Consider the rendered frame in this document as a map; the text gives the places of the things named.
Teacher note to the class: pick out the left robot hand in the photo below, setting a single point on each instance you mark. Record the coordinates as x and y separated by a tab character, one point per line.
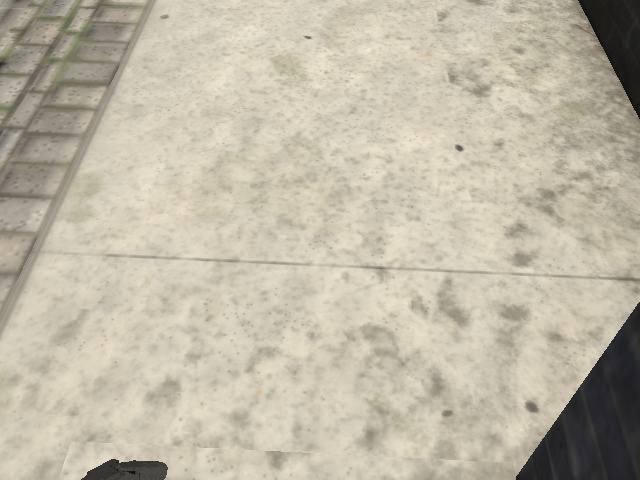
132	470

